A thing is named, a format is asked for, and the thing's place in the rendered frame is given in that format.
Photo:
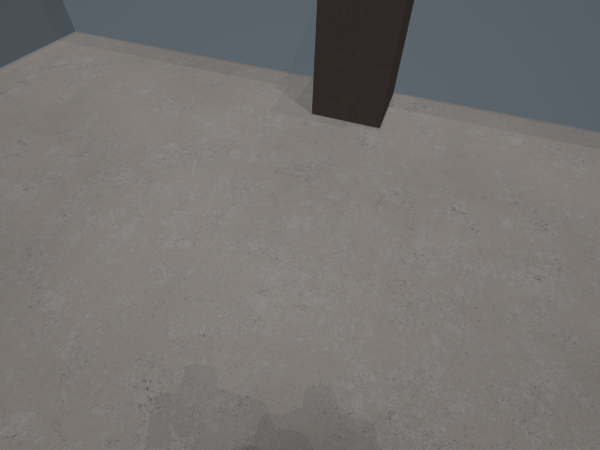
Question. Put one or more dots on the cabinet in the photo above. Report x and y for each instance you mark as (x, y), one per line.
(358, 48)

